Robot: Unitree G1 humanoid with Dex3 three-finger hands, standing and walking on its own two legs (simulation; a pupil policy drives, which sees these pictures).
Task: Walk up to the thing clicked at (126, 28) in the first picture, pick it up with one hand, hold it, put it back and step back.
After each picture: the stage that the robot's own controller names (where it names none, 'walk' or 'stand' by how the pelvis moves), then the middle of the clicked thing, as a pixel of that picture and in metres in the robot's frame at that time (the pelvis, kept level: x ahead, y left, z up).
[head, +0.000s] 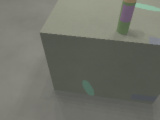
stand; (126, 12) +0.83 -0.23 +0.02
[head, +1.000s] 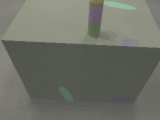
rise first; (95, 14) +0.76 -0.01 +0.05
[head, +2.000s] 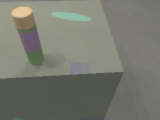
stand; (30, 39) +0.53 +0.25 +0.05
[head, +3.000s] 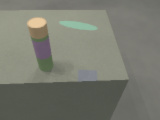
stand; (42, 47) +0.54 +0.20 +0.02
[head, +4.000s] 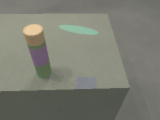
stand; (39, 54) +0.50 +0.20 +0.02
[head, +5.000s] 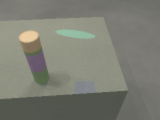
stand; (36, 60) +0.48 +0.21 +0.02
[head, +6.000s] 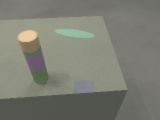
stand; (35, 59) +0.48 +0.22 +0.02
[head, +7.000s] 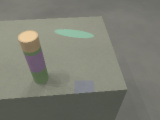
stand; (35, 60) +0.48 +0.22 +0.02
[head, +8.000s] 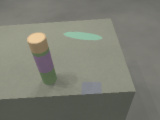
rise first; (44, 61) +0.48 +0.22 +0.02
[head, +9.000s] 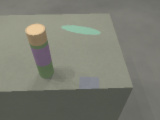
go down; (41, 54) +0.50 +0.20 +0.03
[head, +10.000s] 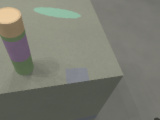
go down; (17, 46) +0.47 +0.21 +0.07
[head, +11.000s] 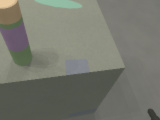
close in; (14, 35) +0.49 +0.20 +0.09
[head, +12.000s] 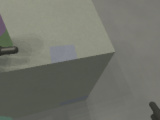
close; out of the picture +0.51 +0.22 +0.12
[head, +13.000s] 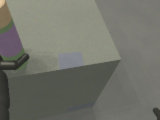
lift; (6, 39) +0.45 +0.20 +0.10
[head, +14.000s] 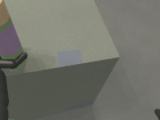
lift; (4, 37) +0.46 +0.20 +0.11
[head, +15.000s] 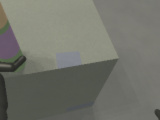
lift; (2, 41) +0.45 +0.21 +0.10
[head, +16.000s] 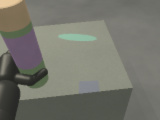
lift; (24, 48) +0.32 +0.16 +0.25
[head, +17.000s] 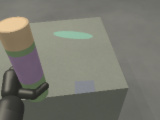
hold; (27, 65) +0.32 +0.17 +0.18
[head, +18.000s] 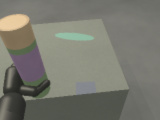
hold; (29, 62) +0.33 +0.16 +0.19
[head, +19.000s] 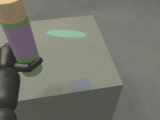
crouch; (22, 40) +0.41 +0.18 +0.20
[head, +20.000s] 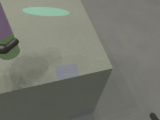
lower; out of the picture +0.50 +0.22 +0.15
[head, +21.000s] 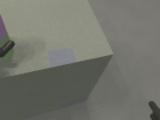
lower; out of the picture +0.50 +0.22 +0.11
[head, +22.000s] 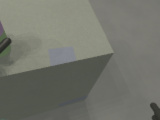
lower; out of the picture +0.51 +0.22 +0.11
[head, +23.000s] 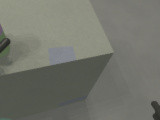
lower; out of the picture +0.50 +0.23 +0.11
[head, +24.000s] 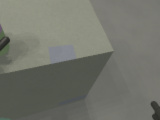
lower; out of the picture +0.51 +0.23 +0.11
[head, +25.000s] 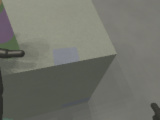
open; out of the picture +0.50 +0.21 +0.11
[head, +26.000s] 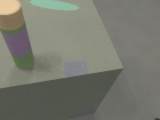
sink last; (17, 40) +0.47 +0.19 +0.08
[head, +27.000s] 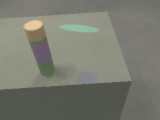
stand; (41, 50) +0.51 +0.22 +0.06
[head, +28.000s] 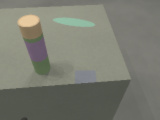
stand; (36, 48) +0.49 +0.20 +0.06
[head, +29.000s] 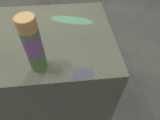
stand; (33, 45) +0.49 +0.21 +0.08
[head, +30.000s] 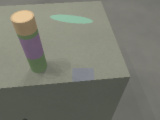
stand; (32, 45) +0.49 +0.21 +0.08
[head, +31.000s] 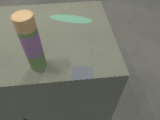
stand; (31, 44) +0.49 +0.21 +0.09
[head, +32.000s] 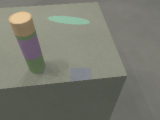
stand; (30, 46) +0.49 +0.21 +0.08
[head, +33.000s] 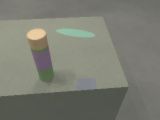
stand; (42, 58) +0.50 +0.19 +0.02
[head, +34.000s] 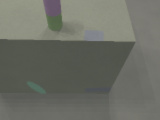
walk; (52, 3) +0.67 +0.15 +0.05
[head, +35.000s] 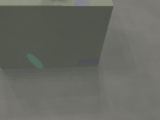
walk; out of the picture +0.97 +0.21 +0.04
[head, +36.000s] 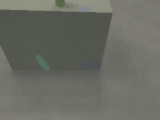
stand; out of the picture +1.11 +0.19 +0.03
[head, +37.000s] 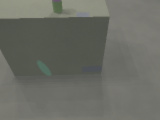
stand; out of the picture +1.10 +0.20 +0.02
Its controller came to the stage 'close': yes
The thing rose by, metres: 0.20
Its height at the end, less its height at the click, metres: +0.00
